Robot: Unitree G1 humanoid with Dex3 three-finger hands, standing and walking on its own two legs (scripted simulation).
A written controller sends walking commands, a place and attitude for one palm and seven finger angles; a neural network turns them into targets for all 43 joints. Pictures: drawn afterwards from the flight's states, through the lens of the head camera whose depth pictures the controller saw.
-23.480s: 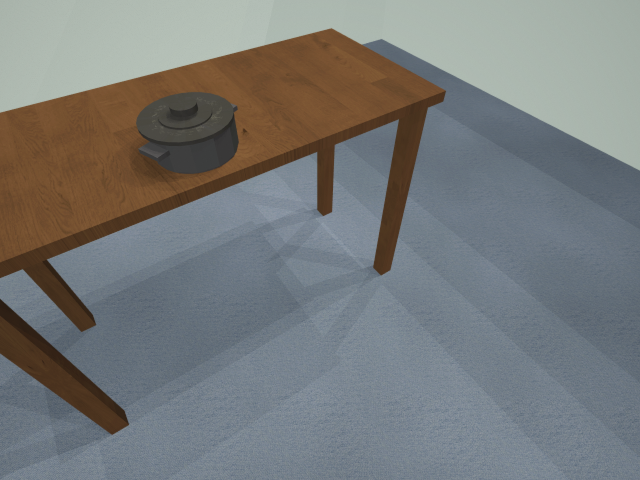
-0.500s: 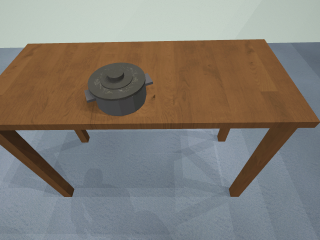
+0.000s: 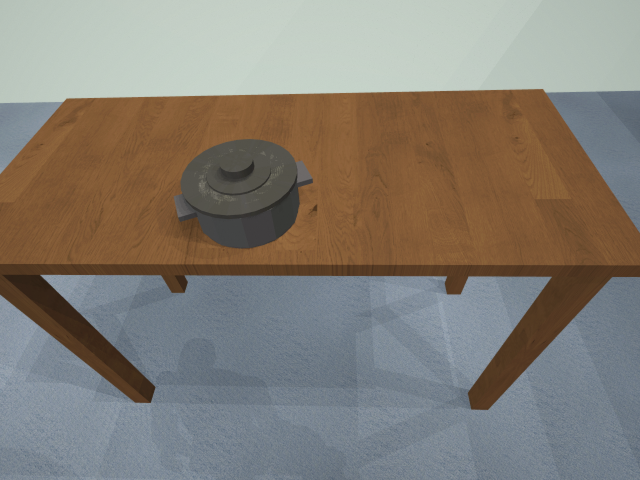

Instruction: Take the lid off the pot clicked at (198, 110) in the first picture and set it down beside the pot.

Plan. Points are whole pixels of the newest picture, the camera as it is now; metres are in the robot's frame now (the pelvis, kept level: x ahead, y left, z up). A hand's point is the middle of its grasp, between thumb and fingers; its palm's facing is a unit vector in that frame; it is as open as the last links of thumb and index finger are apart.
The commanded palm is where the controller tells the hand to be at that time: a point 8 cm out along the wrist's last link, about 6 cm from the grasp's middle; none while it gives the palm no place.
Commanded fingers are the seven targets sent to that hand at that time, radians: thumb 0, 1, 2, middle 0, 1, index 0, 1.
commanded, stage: look again from close up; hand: left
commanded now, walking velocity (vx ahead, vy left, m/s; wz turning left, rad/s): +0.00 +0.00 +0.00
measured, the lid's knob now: (237, 164) +0.54 +0.17 +0.10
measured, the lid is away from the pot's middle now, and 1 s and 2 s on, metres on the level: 0.01 0.01 0.01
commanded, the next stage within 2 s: shuffle to correct the standing spot in 0.66 s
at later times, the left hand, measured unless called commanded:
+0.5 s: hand out of the picture +0.01 +0.18 -0.17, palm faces +0.03 -0.97 -0.25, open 7.3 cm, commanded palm none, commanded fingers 0.00 0.90 0.90 -0.20 -0.30 -0.20 -0.30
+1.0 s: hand out of the picture -0.01 +0.18 -0.17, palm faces +0.04 -0.98 -0.19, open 7.3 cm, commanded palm none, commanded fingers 0.00 0.90 0.90 -0.20 -0.30 -0.20 -0.30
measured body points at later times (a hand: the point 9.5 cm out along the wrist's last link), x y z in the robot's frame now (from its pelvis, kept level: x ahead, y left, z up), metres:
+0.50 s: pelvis +0.00 -0.01 +0.00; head +0.02 -0.02 +0.45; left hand +0.01 +0.24 -0.15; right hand -0.04 -0.22 -0.16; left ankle -0.06 +0.12 -0.74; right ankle +0.04 -0.08 -0.74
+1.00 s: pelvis +0.00 +0.01 +0.00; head +0.01 +0.01 +0.45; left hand -0.01 +0.24 -0.16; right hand -0.05 -0.19 -0.17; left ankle -0.06 +0.12 -0.74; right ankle +0.04 -0.08 -0.74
